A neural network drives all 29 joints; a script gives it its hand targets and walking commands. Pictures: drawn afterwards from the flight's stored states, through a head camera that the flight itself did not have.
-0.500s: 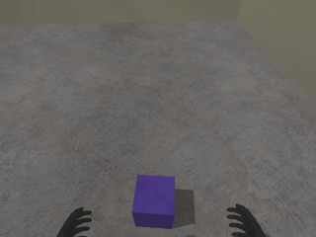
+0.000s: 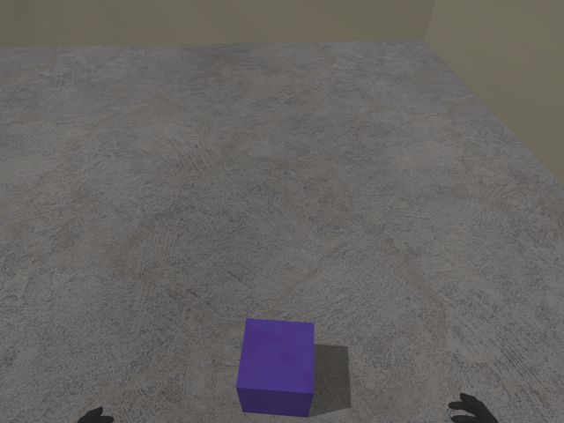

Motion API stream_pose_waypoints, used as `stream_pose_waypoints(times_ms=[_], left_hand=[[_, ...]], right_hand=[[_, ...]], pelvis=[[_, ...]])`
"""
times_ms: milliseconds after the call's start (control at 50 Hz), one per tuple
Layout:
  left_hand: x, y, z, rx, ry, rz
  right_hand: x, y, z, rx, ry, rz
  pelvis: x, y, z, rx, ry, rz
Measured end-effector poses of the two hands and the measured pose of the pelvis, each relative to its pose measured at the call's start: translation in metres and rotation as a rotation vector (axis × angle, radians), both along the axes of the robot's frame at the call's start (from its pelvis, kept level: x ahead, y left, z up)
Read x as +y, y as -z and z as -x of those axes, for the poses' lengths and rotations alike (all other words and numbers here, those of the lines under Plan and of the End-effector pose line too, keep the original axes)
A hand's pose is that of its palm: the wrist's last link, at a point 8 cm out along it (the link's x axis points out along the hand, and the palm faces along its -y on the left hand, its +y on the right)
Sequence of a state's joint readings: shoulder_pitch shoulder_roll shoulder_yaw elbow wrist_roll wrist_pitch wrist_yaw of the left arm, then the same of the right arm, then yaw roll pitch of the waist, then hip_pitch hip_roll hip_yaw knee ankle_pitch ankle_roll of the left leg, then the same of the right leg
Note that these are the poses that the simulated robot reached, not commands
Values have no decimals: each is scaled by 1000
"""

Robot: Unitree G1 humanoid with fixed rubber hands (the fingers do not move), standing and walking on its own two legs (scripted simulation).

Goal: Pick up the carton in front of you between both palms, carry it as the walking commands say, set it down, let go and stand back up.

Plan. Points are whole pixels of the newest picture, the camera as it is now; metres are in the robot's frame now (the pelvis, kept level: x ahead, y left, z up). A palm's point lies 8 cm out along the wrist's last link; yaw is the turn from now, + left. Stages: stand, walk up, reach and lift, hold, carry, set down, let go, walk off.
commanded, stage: stand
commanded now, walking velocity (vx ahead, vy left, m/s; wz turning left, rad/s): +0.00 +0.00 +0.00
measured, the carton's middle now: (277, 368) +0.45 +0.01 -0.65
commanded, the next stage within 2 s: none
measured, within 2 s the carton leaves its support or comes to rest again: neither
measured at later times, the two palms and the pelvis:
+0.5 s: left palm out of the picture +0.11 +0.30 -0.09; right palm out of the picture +0.11 -0.30 -0.09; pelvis +0.00 +0.00 +0.01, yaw +0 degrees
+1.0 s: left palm out of the picture +0.07 +0.31 -0.09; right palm out of the picture +0.08 -0.31 -0.09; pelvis -0.02 +0.00 +0.01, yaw +0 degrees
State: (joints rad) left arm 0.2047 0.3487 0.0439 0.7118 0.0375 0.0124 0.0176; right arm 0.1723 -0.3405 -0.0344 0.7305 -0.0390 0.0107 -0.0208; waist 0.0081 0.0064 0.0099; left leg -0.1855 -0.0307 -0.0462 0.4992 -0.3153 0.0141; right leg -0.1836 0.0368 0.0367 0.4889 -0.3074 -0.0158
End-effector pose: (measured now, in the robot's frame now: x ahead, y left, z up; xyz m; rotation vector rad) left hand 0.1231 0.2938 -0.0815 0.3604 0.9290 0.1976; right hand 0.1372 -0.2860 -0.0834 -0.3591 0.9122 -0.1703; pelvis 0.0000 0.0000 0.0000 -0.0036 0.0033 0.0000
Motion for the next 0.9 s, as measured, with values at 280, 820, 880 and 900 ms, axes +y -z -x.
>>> stream_pose_waypoints(times_ms=[280,820,880,900], left_hand=[[-2,6,-1,38,-4,9],[10,12,43,152,-40,-1],[11,13,46,160,-43,-2],[11,13,47,162,-43,-2]], right_hand=[[-4,4,5,46,14,3],[-18,10,52,163,59,18],[-19,10,55,171,62,19],[-20,10,56,174,63,20]], pelvis=[[0,-3,-3,-12,1,-1],[0,-9,15,-40,1,-3],[0,-10,17,-41,1,-3],[0,-10,17,-41,1,-3]])
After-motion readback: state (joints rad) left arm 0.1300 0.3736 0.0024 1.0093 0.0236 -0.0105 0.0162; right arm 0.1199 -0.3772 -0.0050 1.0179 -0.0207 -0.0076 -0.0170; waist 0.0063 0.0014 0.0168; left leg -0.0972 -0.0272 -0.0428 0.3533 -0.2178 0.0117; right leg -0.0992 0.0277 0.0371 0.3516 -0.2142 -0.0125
